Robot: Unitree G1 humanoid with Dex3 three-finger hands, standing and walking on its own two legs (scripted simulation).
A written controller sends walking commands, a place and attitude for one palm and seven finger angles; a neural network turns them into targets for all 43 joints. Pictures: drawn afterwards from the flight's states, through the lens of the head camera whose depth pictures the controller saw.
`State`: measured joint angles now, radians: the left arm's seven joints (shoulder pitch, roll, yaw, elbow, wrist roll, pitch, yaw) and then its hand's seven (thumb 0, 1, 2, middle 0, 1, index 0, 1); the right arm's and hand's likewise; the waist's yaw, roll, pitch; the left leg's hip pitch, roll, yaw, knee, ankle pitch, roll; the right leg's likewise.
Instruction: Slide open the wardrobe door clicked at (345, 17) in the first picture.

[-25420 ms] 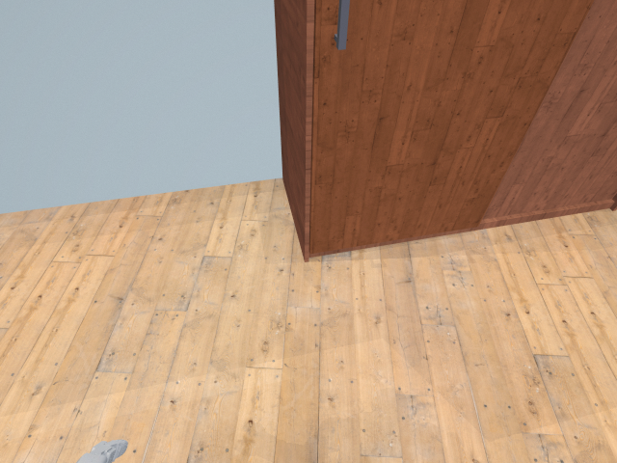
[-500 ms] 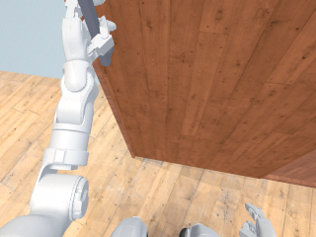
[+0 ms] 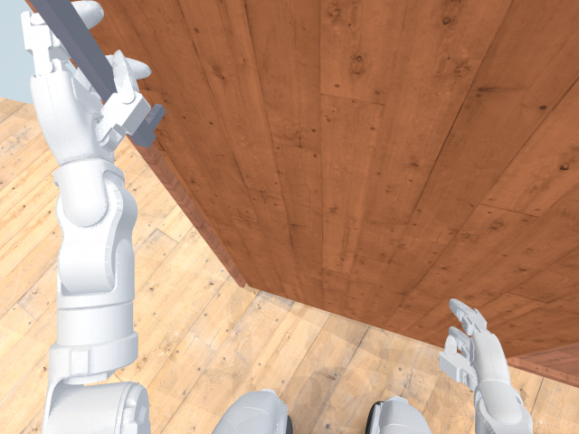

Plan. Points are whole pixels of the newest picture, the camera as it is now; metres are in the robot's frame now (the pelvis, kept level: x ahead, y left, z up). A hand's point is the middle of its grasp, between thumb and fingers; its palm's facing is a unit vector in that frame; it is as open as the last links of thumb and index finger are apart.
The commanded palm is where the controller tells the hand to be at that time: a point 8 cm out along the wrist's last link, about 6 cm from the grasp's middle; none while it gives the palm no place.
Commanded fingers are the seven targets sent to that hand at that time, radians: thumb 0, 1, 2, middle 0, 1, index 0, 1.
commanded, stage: step sideways, sliding the door along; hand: left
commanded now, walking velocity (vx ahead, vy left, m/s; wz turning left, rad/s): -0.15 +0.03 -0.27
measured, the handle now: (105, 53) +0.43 +0.23 +0.24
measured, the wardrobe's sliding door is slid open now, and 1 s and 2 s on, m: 0.03 0.20 0.34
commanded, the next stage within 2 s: none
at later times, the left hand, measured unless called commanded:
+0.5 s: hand (218, 120) +0.37 +0.11 +0.21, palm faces +0.28 -0.96 -0.01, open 7.0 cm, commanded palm +0.33 +0.07 +0.21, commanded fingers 0.00 0.90 0.90 -0.45 -1.40 -0.45 -1.40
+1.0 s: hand (302, 139) +0.35 +0.03 +0.21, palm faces +0.14 -0.99 -0.05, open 6.9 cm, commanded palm +0.32 +0.01 +0.20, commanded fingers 0.00 0.90 0.90 -0.45 -1.40 -0.45 -1.40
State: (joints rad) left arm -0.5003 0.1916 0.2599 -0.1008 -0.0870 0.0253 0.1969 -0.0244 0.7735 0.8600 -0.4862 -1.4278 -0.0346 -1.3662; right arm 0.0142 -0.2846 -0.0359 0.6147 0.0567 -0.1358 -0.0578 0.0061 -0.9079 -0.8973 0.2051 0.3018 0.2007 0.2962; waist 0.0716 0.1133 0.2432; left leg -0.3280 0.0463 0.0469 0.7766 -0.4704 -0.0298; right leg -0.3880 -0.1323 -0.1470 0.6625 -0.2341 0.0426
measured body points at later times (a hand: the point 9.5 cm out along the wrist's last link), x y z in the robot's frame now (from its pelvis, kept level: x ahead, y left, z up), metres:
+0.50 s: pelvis +0.08 -0.04 +0.01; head +0.16 -0.05 +0.45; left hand +0.35 +0.16 +0.21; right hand +0.28 -0.22 -0.09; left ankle +0.02 +0.09 -0.67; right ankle +0.09 -0.14 -0.72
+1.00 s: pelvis +0.00 -0.08 +0.00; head +0.07 -0.11 +0.44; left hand +0.34 +0.08 +0.22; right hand +0.22 -0.27 -0.08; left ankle +0.09 +0.12 -0.72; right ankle +0.00 -0.18 -0.72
